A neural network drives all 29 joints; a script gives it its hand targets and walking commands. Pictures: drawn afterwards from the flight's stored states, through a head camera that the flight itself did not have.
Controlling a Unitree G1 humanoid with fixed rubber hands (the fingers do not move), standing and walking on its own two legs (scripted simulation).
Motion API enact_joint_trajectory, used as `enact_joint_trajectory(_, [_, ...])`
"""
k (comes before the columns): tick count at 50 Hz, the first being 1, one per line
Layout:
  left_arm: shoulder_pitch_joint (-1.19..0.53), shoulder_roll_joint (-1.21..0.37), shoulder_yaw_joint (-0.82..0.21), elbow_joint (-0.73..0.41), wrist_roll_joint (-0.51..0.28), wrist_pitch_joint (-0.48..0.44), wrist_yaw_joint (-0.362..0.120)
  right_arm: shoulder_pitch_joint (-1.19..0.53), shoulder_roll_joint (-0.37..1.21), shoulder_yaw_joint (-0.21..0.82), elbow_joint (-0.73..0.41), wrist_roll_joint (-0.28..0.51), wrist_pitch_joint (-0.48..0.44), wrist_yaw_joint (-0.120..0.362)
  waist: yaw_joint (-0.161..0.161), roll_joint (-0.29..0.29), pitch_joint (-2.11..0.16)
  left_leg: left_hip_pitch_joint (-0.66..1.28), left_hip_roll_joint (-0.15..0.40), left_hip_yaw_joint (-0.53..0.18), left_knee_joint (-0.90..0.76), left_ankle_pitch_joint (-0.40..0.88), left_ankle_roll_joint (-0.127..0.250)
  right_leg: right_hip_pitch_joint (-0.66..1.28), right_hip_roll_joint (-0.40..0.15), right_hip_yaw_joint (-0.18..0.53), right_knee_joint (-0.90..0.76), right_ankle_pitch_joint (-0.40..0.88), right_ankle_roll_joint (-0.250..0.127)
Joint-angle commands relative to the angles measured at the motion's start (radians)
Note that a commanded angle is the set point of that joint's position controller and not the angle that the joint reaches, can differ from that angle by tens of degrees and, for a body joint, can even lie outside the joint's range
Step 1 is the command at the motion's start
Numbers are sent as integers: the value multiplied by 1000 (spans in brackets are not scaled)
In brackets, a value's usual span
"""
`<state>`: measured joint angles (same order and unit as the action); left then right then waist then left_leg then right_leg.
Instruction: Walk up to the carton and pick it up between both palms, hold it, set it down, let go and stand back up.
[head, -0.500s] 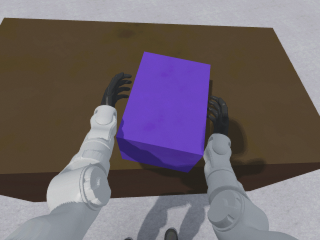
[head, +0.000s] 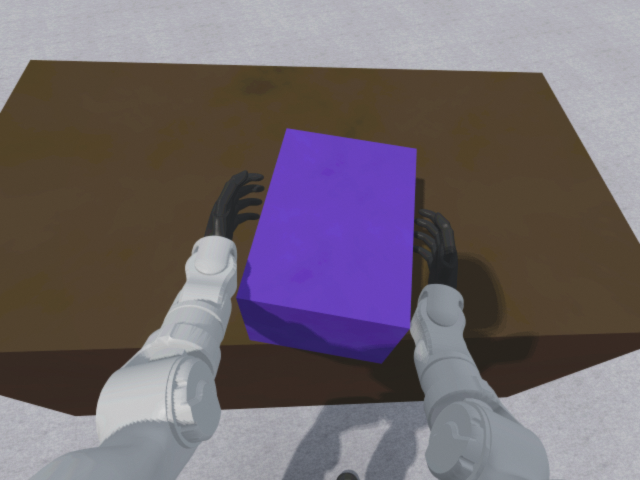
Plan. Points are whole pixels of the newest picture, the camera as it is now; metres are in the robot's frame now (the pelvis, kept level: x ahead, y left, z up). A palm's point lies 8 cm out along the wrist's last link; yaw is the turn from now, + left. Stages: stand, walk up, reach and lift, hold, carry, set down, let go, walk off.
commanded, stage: reach and lift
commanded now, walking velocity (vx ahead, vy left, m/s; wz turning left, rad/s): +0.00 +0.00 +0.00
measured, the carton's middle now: (333, 244) +0.44 -0.05 -0.05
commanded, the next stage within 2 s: none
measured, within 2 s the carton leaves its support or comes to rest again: leaves its support in 0.18 s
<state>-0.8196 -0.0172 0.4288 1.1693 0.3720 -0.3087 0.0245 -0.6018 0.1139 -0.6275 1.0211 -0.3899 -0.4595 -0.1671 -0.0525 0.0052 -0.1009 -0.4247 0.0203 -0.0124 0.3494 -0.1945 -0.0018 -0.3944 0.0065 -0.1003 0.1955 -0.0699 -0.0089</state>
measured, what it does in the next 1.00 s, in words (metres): stands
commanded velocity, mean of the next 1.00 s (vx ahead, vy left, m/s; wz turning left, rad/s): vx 0.00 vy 0.00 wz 0.00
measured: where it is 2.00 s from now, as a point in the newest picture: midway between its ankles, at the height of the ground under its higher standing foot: outside the picture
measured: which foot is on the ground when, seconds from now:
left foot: down 0.00-1.00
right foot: down 0.00-1.00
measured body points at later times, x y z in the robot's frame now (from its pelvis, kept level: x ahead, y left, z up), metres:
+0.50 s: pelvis -0.03 +0.00 +0.00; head +0.00 +0.01 +0.45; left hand +0.40 +0.12 +0.07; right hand +0.35 -0.17 +0.05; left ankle -0.04 +0.11 -0.75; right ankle -0.01 -0.12 -0.75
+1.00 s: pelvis -0.03 +0.00 +0.00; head -0.03 +0.03 +0.45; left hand +0.38 +0.13 +0.11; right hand +0.35 -0.17 +0.09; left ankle -0.04 +0.11 -0.75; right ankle -0.01 -0.12 -0.75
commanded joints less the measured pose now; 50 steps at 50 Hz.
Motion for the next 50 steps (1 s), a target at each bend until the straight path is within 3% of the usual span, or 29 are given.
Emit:
enact_joint_trajectory(1, [-379,-578,-240,27,37,-29,-106,-627,506,407,-43,-91,-81,173,9,11,-563,84,0,59,14,465,-53,549,0,-1,155,580,-8])
enact_joint_trajectory(16, [-507,-599,-309,-56,-38,-3,-106,-675,525,446,-62,-25,21,157,-12,30,-512,146,-10,57,-15,283,-54,486,-1,12,109,335,-6])
enact_joint_trajectory(19, [-491,-618,-324,-121,-35,35,-96,-687,507,456,-56,41,57,170,-7,81,-494,234,-3,46,-9,338,-71,447,8,10,100,313,-18])
enact_joint_trajectory(28, [-435,-575,-272,-181,-46,136,-127,-691,511,520,-170,87,155,179,31,-42,-366,170,-21,73,-87,133,-13,552,-8,36,84,251,21])
enact_joint_trajectory(34, [-459,-600,-320,-320,-69,215,-125,-694,511,556,-223,130,204,187,30,-20,-365,241,-23,86,-87,162,-21,552,0,37,71,204,18])
enact_joint_trajectory(37, [-486,-619,-378,-419,-88,241,-113,-696,516,595,-250,161,219,188,22,7,-420,278,-26,81,-63,248,-35,572,7,35,91,278,19])
enact_joint_trajectory(40, [-407,-612,-378,-430,-72,315,-114,-676,489,622,-277,204,253,181,23,0,-363,294,-28,75,-60,251,-34,582,7,36,82,263,22])
enact_joint_trajectory(44, [-375,-622,-432,-544,-108,397,-123,-692,487,706,-381,284,292,168,22,-16,-354,315,-35,64,-44,303,-31,621,13,39,89,327,40])
enact_joint_trajectory(50, [-315,-633,-494,-656,-122,506,-139,-667,453,769,-459,351,351,148,-7,-24,-302,350,-38,47,-35,322,-40,610,22,33,94,325,46])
